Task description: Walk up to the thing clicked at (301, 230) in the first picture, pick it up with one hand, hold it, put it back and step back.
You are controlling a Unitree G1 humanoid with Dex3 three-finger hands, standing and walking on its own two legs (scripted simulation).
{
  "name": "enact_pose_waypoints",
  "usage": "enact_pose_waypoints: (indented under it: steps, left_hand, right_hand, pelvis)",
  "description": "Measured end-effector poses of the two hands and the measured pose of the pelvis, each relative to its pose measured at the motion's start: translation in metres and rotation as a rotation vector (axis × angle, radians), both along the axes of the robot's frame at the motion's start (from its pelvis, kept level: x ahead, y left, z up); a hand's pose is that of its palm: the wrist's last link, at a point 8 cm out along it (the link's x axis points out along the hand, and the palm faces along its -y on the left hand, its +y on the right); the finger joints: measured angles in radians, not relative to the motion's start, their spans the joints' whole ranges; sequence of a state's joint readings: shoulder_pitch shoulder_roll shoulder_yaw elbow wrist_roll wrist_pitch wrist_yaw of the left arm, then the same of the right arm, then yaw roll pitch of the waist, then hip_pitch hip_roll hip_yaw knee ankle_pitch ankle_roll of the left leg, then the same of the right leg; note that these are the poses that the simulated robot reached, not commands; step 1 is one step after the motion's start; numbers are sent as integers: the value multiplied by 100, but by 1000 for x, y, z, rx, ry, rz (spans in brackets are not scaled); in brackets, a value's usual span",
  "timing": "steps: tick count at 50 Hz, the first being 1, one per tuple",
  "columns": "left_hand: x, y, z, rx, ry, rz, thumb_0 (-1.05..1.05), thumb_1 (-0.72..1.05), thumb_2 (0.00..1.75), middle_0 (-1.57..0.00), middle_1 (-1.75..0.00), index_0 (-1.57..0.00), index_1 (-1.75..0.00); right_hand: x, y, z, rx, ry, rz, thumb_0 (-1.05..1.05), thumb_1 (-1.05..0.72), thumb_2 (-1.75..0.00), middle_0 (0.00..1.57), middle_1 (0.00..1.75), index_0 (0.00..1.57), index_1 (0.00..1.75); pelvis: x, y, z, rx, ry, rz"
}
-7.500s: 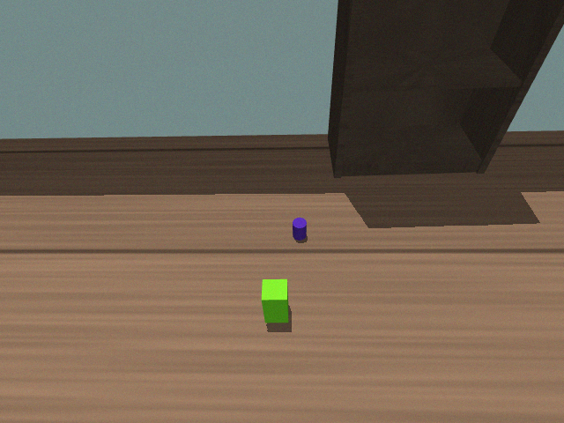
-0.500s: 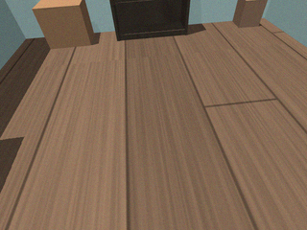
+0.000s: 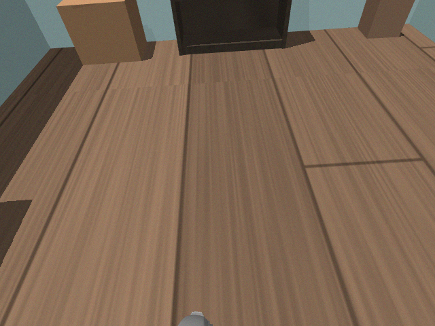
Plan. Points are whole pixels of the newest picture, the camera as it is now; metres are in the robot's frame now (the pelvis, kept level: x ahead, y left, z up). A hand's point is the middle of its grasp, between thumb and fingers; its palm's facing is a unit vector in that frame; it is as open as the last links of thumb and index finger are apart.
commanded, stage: walk up
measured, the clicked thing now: out of the picture -0.19 +1.07 -0.73
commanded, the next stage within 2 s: none
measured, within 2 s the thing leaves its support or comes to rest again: neither
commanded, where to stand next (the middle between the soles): +0.79 +0.04 m, yaw -1 degrees
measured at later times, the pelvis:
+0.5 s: pelvis +0.26 +0.01 -0.01, yaw -1 degrees
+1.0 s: pelvis +0.47 +0.02 -0.01, yaw +4 degrees
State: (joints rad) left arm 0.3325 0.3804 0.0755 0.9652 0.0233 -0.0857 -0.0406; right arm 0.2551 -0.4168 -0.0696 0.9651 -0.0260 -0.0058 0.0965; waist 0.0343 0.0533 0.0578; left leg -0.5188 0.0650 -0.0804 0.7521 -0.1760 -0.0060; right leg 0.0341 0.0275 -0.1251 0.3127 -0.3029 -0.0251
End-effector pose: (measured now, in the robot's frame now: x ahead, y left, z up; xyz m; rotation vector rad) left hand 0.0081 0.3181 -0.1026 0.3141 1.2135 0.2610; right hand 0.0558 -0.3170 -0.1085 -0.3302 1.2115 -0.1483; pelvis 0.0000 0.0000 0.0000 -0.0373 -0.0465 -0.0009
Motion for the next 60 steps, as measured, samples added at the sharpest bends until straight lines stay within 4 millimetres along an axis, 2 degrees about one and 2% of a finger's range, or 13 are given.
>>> enact_pose_waypoints:
  steps: [7, 10, 14, 18, 23, 27, 31, 37, 42, 47, 50, 54, 60]
  left_hand:
    - [84, 22, -36, -35, 24, -2, 1, 90, 90, -21, -30, -21, -30]
    - [127, 25, -38, -48, 40, -23, 1, 91, 90, -20, -30, -21, -30]
    - [196, 27, -21, -51, -22, -71, 1, 91, 90, -20, -30, -21, -30]
    - [260, 28, -5, -41, -106, -100, 1, 91, 90, -20, -30, -21, -30]
    - [326, 18, 5, -13, -127, -151, 1, 91, 90, -20, -30, -20, -30]
    - [370, 6, 3, 28, -135, -157, 1, 91, 90, -20, -30, -21, -30]
    - [392, -9, 5, 51, -164, -107, 1, 91, 90, -20, -30, -21, -30]
    - [392, -20, 19, 40, -91, -47, 1, 91, 90, -20, -30, -21, -30]
    - [399, -13, 17, 30, -23, -24, 1, 90, 90, -21, -30, -21, -30]
    - [425, 7, 4, 14, -4, -6, 1, 90, 90, -21, -30, -21, -30]
    - [454, 27, -14, -3, -8, 11, 1, 90, 90, -21, -30, -21, -30]
    - [511, 46, -35, -13, -74, 33, 1, 91, 90, -20, -30, -21, -30]
    - [594, 34, -14, -89, -217, 14, 1, 91, 90, -20, -30, -20, -30]
  right_hand:
    - [109, 23, -3, -49, -34, 44, 1, -90, -90, 21, 30, 20, 29]
    - [148, 35, 4, -56, -119, 35, 1, -90, -90, 21, 30, 20, 29]
    - [176, 43, 19, -50, -151, -6, 1, -90, -90, 21, 30, 20, 29]
    - [195, 39, 21, -50, -123, -18, 1, -90, -90, 21, 30, 21, 30]
    - [224, 21, 8, -37, -93, -34, 1, -90, -90, 21, 30, 21, 30]
    - [259, -2, -19, -18, -79, -51, 1, -90, -90, 21, 30, 21, 30]
    - [304, -12, -35, -2, -42, -25, 1, -90, -90, 21, 30, 20, 29]
    - [378, -7, -17, 31, -79, 25, 1, -90, -90, 20, 30, 20, 29]
    - [424, -3, -3, 19, -82, 53, 1, -90, -90, 21, 30, 20, 29]
    - [473, 8, 4, -16, -65, 84, 1, -90, -90, 20, 30, 20, 29]
    - [506, 21, 6, -38, -54, 107, 1, -90, -90, 20, 30, 20, 29]
    - [543, 36, 9, -84, -65, 121, 1, -90, -90, 21, 30, 20, 29]
    - [586, 53, 35, -102, -44, 173, 1, -90, -90, 21, 30, 20, 30]
  pelvis:
    - [84, 22, -21, 33, 17, 25]
    - [113, 33, -19, 28, 14, 16]
    - [153, 35, -5, 23, 8, 10]
    - [192, 31, 1, 40, -1, 6]
    - [240, 20, -4, 61, -8, -13]
    - [287, 1, -21, 70, -7, -12]
    - [322, -12, -26, 44, -16, 0]
    - [364, -15, -4, 46, -10, -4]
    - [400, -10, 1, 27, 2, 2]
    - [441, 5, -4, 8, 10, 18]
    - [471, 17, -14, 1, 13, 78]
    - [503, 30, -25, 42, 2, 136]
    - [544, 36, -1, 23, -9, 235]
